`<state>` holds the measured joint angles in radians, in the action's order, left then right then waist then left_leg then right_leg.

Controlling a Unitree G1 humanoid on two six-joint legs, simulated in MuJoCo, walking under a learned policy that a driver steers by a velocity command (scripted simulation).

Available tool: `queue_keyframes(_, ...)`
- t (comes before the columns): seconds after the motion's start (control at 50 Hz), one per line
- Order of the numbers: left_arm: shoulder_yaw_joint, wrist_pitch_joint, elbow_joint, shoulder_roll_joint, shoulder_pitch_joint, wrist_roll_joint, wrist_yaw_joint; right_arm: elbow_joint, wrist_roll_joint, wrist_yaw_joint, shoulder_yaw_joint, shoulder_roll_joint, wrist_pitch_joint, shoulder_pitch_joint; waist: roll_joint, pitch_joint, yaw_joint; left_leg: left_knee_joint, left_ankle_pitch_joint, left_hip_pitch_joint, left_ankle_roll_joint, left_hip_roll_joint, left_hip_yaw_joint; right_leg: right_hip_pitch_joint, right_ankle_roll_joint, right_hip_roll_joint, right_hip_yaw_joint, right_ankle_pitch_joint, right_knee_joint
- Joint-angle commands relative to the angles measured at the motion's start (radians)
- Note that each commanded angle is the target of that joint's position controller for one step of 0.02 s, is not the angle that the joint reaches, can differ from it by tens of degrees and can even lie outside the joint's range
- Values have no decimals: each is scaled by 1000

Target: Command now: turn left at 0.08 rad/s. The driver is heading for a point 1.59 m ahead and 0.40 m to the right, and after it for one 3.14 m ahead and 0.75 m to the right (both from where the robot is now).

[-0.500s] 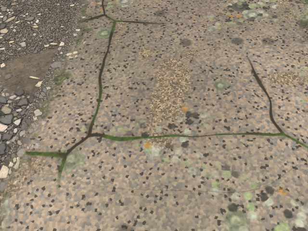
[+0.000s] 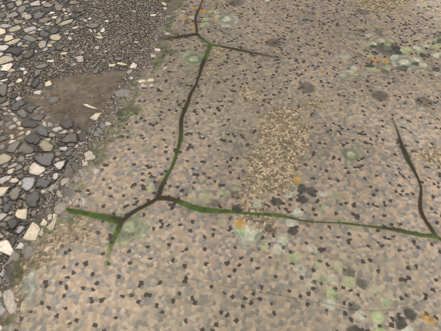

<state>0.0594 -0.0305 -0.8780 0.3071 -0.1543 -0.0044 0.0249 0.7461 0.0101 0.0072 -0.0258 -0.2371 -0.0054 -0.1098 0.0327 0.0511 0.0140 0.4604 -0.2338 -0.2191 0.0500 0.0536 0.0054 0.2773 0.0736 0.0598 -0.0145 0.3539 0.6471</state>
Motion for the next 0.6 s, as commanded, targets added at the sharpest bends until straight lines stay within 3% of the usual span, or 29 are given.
queue_keyframes(0.02,9,21,31,79,-32,15,-4,-17,-12,0,-30,-136,12,18,-120,-78,22,-116,149,-5,106,-214,201,-152,-33,-3,3,-252,-275)
queue_keyframes(0.04,13,25,29,118,-41,25,-3,-3,2,-3,-25,-122,19,-15,-65,-93,3,-90,92,-38,56,-173,177,-223,-55,55,-65,-413,-274)
queue_keyframes(0.06,24,25,26,180,-31,15,-1,7,14,-9,-31,-134,25,-57,39,-92,-48,-76,28,-45,21,-108,120,-212,-90,88,-70,-449,-222)
queue_keyframes(0.08,21,29,13,144,-4,5,-8,13,15,-5,-28,-123,21,-34,86,-88,-40,-75,12,31,-10,-71,71,-104,-118,72,-71,-261,-237)
queue_keyframes(0.1,13,34,12,109,-3,6,-12,18,10,1,-33,-144,15,7,56,-81,-13,-37,-60,56,-17,-54,51,-68,-117,46,-62,-94,-268)
queue_keyframes(0.12,13,37,2,111,-9,8,-9,17,-1,9,-38,-143,7,21,57,-72,-10,0,-166,42,-7,-38,32,-39,-122,38,-64,60,-284)
queue_keyframes(0.16,13,50,-1,116,-25,0,-4,21,-12,15,-42,-139,0,2,74,10,-8,36,-351,-70,17,-26,30,2,-150,52,-111,307,-314)
queue_keyframes(0.24,26,76,-19,162,-99,-19,6,25,-33,-3,-41,-87,57,-3,171,79,-1,188,-211,-182,22,-28,-33,-38,-271,238,-379,422,-447)
queue_keyframes(0.26,26,77,-11,159,-78,-22,5,34,-36,-9,-43,-91,68,-22,163,83,-16,153,-198,-139,34,-40,-27,-11,-271,239,-373,376,-446)
queue_keyframes(0.3,16,77,25,127,19,-26,-2,96,-40,-14,-56,-108,78,-150,107,61,-88,-14,-139,89,59,-44,-9,107,-209,149,-230,230,-357)
queue_keyframes(0.32,0,85,55,73,67,-23,-5,131,-34,-13,-74,-164,84,-235,-27,45,-113,-99,-206,191,94,-127,163,201,-147,45,-88,91,-166)
queue_keyframes(0.34,-7,105,88,44,91,-15,-4,152,-33,-19,-98,-248,89,-333,-248,9,-137,-235,-227,353,181,-297,482,368,-83,-66,52,26,145)
queue_keyframes(0.36,3,121,104,87,104,-20,-3,149,-19,-27,-90,-234,101,-355,-259,15,-143,-272,-110,409,261,-406,660,518,-82,-73,-20,192,354)
queue_keyframes(0.38,10,131,91,99,60,-35,-11,142,-15,-27,-74,-188,112,-322,-172,20,-98,-242,-26,438,258,-405,598,581,-106,-26,-70,171,468)
queue_keyframes(0.4,6,137,81,87,39,-42,-20,136,-15,-27,-68,-167,118,-305,-137,8,-80,-240,15,459,233,-382,516,617,-130,6,-74,97,501)
queue_keyframes(0.42,7,141,82,81,56,-38,-29,136,-17,-27,-61,-155,116,-294,-105,18,-73,-250,82,457,205,-363,437,642,-141,35,-61,31,486)
queue_keyframes(0.46,6,138,92,60,92,-25,-49,143,-14,-23,-43,-117,100,-300,-118,13,-68,-270,269,415,158,-306,291,592,-133,62,-26,-64,402)
queue_keyframes(0.54,-24,128,145,-14,220,-10,-74,145,-18,2,-44,-158,83,-308,-103,42,-88,-330,317,245,145,-237,133,436,-69,17,54,-248,112)
queue_keyframes(0.6,-28,124,177,1,297,-20,-75,166,-18,9,-50,-191,88,-355,-130,71,-105,-380,258,167,138,-247,104,299,-67,-27,79,-366,-50)
